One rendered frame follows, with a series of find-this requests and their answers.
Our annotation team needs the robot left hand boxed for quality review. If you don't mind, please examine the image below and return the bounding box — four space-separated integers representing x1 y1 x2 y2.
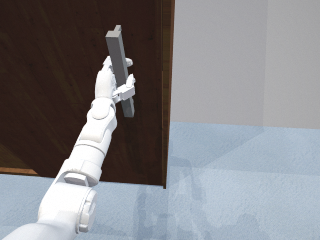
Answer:
95 56 136 104

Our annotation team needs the handle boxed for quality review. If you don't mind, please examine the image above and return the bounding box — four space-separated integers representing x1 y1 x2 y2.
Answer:
105 25 135 118

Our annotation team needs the robot left forearm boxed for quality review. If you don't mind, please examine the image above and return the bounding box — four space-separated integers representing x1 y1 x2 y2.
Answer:
37 97 117 221

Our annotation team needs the wardrobe door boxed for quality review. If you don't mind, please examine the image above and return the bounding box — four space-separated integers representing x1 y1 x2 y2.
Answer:
0 0 163 186
0 143 32 170

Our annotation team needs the robot left upper arm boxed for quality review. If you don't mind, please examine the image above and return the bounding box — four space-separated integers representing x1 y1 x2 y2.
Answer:
2 182 98 240

